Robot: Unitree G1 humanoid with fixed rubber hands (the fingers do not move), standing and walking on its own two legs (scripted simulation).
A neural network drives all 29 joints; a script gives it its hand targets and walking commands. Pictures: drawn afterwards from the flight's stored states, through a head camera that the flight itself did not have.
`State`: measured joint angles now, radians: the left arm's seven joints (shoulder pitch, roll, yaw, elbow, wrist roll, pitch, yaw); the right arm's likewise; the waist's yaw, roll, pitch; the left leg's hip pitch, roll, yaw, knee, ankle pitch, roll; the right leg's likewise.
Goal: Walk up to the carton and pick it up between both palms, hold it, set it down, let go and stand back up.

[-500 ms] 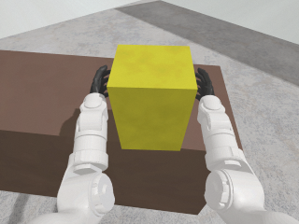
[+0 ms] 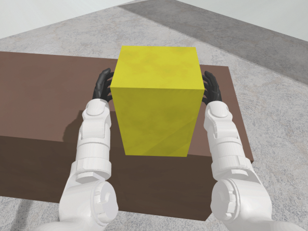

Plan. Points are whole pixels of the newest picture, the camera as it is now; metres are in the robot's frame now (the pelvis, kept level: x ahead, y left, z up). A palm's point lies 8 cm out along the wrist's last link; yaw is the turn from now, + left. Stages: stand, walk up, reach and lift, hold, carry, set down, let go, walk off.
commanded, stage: set down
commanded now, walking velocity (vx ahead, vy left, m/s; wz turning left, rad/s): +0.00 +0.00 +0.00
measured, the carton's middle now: (157, 106) +0.44 +0.01 +0.09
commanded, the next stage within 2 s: none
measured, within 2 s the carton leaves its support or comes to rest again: neither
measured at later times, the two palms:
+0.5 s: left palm (90, 98) +0.41 +0.18 +0.15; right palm (212, 103) +0.42 -0.14 +0.13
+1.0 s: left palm (75, 90) +0.40 +0.21 +0.18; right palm (234, 93) +0.41 -0.19 +0.16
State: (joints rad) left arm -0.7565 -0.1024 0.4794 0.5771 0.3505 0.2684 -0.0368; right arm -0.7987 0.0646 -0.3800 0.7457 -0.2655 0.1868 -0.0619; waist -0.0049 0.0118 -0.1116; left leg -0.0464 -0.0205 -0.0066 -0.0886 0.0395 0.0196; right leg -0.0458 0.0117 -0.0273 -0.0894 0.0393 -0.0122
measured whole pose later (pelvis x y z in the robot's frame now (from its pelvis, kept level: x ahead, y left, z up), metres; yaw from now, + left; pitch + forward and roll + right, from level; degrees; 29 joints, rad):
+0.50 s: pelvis +0.00 +0.00 +0.00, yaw -2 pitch +4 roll +0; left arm -0.78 0.12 0.20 0.62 -0.02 0.40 0.11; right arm -0.80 -0.13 -0.02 0.79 0.17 0.23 -0.26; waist 0.06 0.00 -0.05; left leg -0.12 -0.01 0.03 0.14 -0.09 0.01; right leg -0.12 0.02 0.01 0.11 -0.06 -0.02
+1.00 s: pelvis -0.01 +0.00 +0.00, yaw -2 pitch +6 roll +0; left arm -0.83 0.32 0.11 0.62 -0.22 0.51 0.07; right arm -0.87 -0.30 0.03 0.75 0.31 0.39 -0.15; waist 0.04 0.00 -0.10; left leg -0.20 0.00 0.03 0.20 -0.10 0.01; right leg -0.19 0.03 0.01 0.16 -0.07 -0.02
